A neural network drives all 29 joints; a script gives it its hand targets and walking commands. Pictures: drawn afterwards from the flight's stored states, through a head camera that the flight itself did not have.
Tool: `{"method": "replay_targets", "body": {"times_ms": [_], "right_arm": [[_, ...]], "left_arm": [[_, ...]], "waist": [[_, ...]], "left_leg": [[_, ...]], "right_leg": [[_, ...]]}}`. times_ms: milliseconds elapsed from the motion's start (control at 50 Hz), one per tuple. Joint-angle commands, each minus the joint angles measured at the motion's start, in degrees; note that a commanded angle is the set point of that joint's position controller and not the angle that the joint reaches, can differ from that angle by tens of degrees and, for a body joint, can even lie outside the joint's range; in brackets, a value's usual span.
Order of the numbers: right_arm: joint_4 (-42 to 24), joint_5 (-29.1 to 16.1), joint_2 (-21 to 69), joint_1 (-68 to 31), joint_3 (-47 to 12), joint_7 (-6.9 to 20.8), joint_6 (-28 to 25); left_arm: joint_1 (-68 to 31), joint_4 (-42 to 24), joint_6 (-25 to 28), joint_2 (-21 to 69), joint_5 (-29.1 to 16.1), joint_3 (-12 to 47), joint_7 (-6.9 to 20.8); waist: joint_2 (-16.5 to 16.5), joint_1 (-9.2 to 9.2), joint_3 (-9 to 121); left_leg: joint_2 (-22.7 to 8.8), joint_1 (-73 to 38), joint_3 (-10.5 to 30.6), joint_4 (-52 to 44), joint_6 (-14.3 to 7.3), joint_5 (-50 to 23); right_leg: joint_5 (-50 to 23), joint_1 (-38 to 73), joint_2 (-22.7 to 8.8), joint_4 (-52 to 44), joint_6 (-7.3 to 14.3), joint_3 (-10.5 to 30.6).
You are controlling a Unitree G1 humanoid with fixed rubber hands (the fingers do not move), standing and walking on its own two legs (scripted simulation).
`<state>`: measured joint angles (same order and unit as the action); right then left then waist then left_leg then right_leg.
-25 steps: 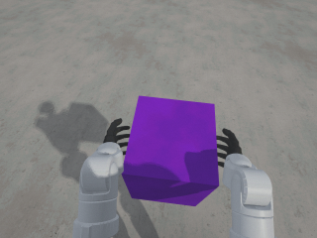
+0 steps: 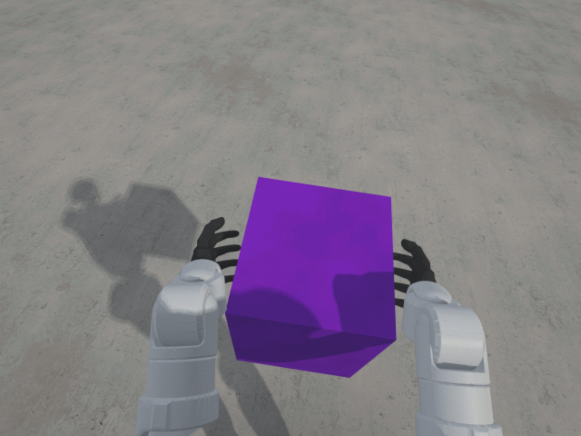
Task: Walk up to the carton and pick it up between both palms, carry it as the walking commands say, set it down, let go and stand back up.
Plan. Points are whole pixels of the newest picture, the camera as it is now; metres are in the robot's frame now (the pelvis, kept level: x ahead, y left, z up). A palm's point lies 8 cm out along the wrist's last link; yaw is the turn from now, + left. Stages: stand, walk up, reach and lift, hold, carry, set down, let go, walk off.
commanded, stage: carry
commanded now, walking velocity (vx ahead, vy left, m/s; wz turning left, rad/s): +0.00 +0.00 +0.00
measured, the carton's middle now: (307, 285) +0.35 +0.01 -0.01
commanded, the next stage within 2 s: hold in 0.90 s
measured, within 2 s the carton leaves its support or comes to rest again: neither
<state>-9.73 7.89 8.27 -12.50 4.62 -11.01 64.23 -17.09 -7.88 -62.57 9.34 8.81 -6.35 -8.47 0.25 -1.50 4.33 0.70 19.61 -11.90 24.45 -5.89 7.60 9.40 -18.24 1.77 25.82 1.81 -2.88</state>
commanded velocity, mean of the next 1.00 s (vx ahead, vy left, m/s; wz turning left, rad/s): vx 0.00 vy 0.00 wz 0.00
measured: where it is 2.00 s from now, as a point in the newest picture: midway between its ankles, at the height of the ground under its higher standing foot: outside the picture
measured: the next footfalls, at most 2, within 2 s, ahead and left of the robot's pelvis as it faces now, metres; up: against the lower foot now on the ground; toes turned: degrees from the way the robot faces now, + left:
none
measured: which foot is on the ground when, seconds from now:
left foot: down 0.00-1.00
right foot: down 0.00-1.00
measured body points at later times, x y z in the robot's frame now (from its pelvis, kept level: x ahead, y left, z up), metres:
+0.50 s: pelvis +0.03 +0.00 +0.00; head +0.01 +0.01 +0.45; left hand +0.34 +0.15 +0.08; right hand +0.32 -0.14 +0.07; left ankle +0.07 +0.04 -0.74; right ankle +0.04 -0.10 -0.74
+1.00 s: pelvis +0.02 +0.00 +0.00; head +0.00 +0.01 +0.45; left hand +0.33 +0.16 +0.04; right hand +0.32 -0.13 +0.03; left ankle +0.07 +0.05 -0.74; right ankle +0.05 -0.10 -0.74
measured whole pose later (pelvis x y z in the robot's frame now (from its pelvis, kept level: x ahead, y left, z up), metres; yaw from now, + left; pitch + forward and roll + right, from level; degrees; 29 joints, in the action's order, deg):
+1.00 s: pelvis +0.02 +0.00 +0.00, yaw +1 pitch -3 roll -1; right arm 10.3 13.1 8.2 -12.4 7.8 -4.2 46.9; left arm -16.4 11.6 -44.9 9.2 14.0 -9.7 -3.8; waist 0.4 -2.1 0.9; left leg 1.4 11.6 -11.5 24.0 -5.3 10.0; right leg 12.1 -10.2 2.5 25.5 2.0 -0.4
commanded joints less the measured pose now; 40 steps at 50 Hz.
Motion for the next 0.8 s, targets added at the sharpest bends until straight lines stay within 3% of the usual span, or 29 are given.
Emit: {"method": "replay_targets", "body": {"times_ms": [0,120,200,240,340,380,400,480,500,520,540,640,700,740,780], "right_arm": [[-3.7,-18.2,56.8,-22.8,-29.7,15.5,-4.2],[-4.9,-19.5,57.9,-24.1,-31.2,16.1,-5.9],[-2.7,-18.6,56.2,-24.2,-30.3,16.3,-6.8],[-7.0,-19.9,57.0,-25.1,-31.9,15.9,-6.8],[-2.3,-17.7,55.0,-22.7,-30.0,15.9,-7.7],[-0.7,-17.0,54.4,-22.5,-29.1,16.0,-8.5],[-3.4,-18.0,54.9,-23.5,-29.8,15.7,-8.7],[1.5,-15.9,53.1,-22.8,-27.7,16.0,-10.4],[-0.7,-16.8,53.2,-23.5,-28.3,15.8,-10.7],[2.4,-15.5,52.4,-22.6,-27.2,16.1,-11.1],[-0.4,-16.7,52.8,-23.9,-27.9,15.9,-11.6],[3.0,-15.4,51.4,-22.7,-26.9,16.1,-13.1],[1.3,-16.0,51.7,-23.2,-27.7,16.2,-14.0],[4.0,-14.7,50.9,-22.6,-26.9,16.5,-14.5],[1.8,-15.4,51.1,-23.4,-27.7,16.4,-15.1]], "left_arm": [[-15.2,1.4,1.5,58.9,-18.4,31.4,14.4],[-15.7,0.2,3.3,59.3,-18.1,31.8,14.5],[-14.1,3.6,4.1,57.9,-16.4,30.1,14.4],[-13.9,0.7,4.0,59.1,-17.9,31.2,14.3],[-13.0,4.1,5.1,56.8,-16.6,29.8,14.5],[-13.7,4.8,5.9,55.9,-16.4,29.4,14.7],[-14.4,2.4,6.1,56.5,-17.4,30.1,14.6],[-13.8,6.8,7.6,54.6,-15.5,28.3,14.9],[-14.3,4.8,7.9,54.8,-16.2,28.9,14.7],[-13.7,7.6,8.3,54.1,-15.1,28.1,14.9],[-14.5,5.1,8.8,54.4,-16.0,28.6,14.7],[-13.2,8.0,10.4,52.5,-14.4,27.3,14.7],[-13.8,6.0,11.4,52.6,-15.0,28.0,14.8],[-13.1,8.9,11.9,51.9,-13.7,27.3,15.0],[-13.3,7.3,12.4,52.3,-14.4,27.9,15.0]], "waist": [[-1.5,0.98,13.6],[-1.4,0.89,14.6],[-1.9,0.86,14.4],[-1.1,0.85,14.7],[-0.7,0.98,15.4],[-0.4,1.04,14.9],[-0.3,1.08,14.9],[-0.8,1.13,14.2],[-0.9,1.13,14.2],[-1.3,1.14,14.0],[-1.2,1.13,14.0],[-0.9,1.12,14.2],[-0.7,1.18,14.2],[-1.1,1.18,14.1],[-1.0,1.2,13.8]], "left_leg": [[-13.2,-6.2,13.2,-8.6,4.2,6.6],[-13.1,-8.3,12.6,-7.0,4.3,-1.0],[-12.8,-8.8,12.0,-6.1,4.0,-2.6],[-12.5,-9.0,11.6,-5.1,3.7,-4.0],[-12.3,-10.8,11.0,-3.3,3.6,-8.2],[-12.0,-10.2,10.9,-3.0,3.3,-6.6],[-12.0,-10.5,11.1,-3.3,3.4,-6.1],[-11.9,-10.0,11.1,-3.1,2.9,-5.0],[-12.0,-10.1,11.4,-3.5,3.1,-4.9],[-12.0,-10.1,11.5,-3.6,3.0,-4.6],[-12.1,-9.8,11.8,-4.0,3.0,-4.3],[-12.1,-9.6,11.8,-4.4,2.8,-1.6],[-12.3,-9.5,12.4,-4.7,3.0,-2.0],[-12.3,-9.5,12.4,-5.0,2.9,-1.5],[-12.2,-9.1,12.2,-5.1,2.8,0.0]], "right_leg": [[1.5,4.3,-7.1,-2.1,1.0,6.4],[0.5,5.0,-7.1,-1.6,0.8,6.0],[0.4,4.8,-7.4,-1.7,0.6,5.9],[-0.5,5.1,-7.5,-1.9,0.5,6.0],[-2.7,5.2,-7.7,-1.5,0.4,6.0],[-3.3,5.3,-8.1,-2.1,0.5,6.4],[-3.0,5.2,-8.0,-2.1,0.5,6.3],[-2.6,4.8,-8.0,-2.5,0.6,6.6],[-1.7,4.7,-7.9,-2.5,0.6,6.5],[-1.2,4.6,-7.7,-2.4,0.5,6.4],[-0.5,4.5,-7.7,-2.2,0.6,6.3],[0.0,4.8,-7.5,-2.8,0.7,6.4],[0.4,4.9,-7.3,-2.3,0.8,6.1],[0.8,4.6,-7.2,-2.3,0.7,6.0],[1.0,4.4,-7.3,-2.6,0.8,6.3]]}}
